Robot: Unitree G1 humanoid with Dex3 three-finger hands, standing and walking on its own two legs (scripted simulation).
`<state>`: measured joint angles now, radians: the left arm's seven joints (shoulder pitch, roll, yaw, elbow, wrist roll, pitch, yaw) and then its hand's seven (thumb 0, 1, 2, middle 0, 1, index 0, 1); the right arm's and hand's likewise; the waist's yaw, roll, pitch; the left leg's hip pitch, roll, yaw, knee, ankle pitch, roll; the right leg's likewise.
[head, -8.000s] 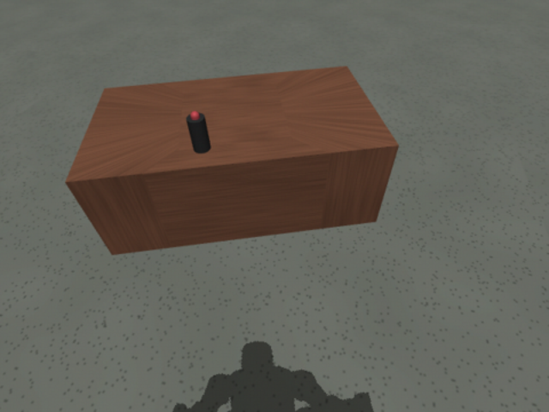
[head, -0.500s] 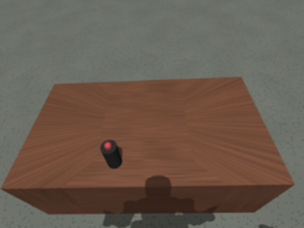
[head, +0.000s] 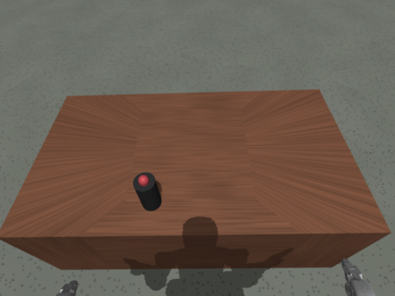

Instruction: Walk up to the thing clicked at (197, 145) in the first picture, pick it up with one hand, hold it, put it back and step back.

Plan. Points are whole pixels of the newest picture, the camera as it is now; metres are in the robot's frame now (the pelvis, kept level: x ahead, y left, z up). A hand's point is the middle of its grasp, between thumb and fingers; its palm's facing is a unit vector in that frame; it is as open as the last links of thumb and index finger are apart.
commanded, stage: go down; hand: left
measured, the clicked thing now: (147, 190) +0.49 +0.17 -0.22
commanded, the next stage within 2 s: none
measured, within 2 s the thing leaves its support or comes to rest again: neither
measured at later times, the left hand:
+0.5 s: hand out of the picture +0.17 +0.25 -0.10, palm faces +0.06 -0.95 -0.30, open 17.5 cm
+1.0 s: hand (58, 258) +0.25 +0.30 -0.04, palm faces +0.19 -0.95 -0.24, open 17.5 cm
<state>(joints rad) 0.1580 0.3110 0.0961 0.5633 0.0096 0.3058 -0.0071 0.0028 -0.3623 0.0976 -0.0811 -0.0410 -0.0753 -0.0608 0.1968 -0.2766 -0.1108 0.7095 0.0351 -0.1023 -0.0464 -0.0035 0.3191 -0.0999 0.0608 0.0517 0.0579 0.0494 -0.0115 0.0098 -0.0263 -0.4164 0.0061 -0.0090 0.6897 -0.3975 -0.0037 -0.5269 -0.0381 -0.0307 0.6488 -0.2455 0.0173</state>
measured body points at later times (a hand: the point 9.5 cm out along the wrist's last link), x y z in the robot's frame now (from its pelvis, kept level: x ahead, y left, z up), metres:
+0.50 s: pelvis +0.02 +0.01 -0.01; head +0.05 +0.01 +0.44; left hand +0.16 +0.30 -0.08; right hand +0.17 -0.26 -0.08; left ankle -0.03 +0.12 -0.72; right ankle +0.05 -0.13 -0.72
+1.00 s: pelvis -0.01 -0.01 -0.01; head +0.01 +0.01 +0.44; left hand +0.23 +0.35 -0.03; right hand +0.16 -0.25 -0.05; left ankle -0.03 +0.12 -0.72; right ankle +0.05 -0.13 -0.72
